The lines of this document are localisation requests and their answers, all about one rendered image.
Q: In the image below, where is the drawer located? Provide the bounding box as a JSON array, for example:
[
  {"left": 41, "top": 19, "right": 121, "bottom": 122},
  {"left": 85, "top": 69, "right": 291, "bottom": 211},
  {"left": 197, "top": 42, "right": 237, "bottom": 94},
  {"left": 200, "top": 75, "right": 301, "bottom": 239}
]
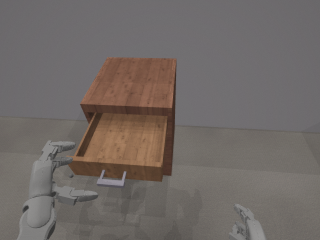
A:
[{"left": 66, "top": 112, "right": 168, "bottom": 182}]

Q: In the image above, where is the left robot hand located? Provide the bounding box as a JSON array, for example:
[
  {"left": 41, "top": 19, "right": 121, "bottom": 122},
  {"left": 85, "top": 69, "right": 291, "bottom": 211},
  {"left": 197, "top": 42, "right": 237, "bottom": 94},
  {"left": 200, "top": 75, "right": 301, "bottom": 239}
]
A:
[{"left": 28, "top": 140, "right": 99, "bottom": 206}]

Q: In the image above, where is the right robot hand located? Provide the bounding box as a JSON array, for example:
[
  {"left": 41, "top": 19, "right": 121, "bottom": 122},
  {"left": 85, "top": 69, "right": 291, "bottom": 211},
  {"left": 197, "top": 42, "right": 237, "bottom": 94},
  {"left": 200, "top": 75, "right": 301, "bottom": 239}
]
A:
[{"left": 229, "top": 203, "right": 267, "bottom": 240}]

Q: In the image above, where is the handle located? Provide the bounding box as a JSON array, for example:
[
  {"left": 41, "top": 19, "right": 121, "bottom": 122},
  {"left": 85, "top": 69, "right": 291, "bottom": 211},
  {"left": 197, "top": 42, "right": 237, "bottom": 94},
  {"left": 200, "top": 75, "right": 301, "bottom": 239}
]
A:
[{"left": 96, "top": 170, "right": 127, "bottom": 189}]

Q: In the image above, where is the left robot forearm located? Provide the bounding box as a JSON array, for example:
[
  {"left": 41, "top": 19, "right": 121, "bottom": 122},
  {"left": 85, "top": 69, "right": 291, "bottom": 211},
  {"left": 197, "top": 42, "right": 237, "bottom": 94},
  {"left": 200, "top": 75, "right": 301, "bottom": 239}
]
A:
[{"left": 16, "top": 196, "right": 57, "bottom": 240}]

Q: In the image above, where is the cabinet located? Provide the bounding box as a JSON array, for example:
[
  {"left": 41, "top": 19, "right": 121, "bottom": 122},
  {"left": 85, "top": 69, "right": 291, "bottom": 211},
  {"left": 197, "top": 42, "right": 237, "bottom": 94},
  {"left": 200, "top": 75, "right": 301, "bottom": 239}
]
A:
[{"left": 80, "top": 57, "right": 177, "bottom": 176}]

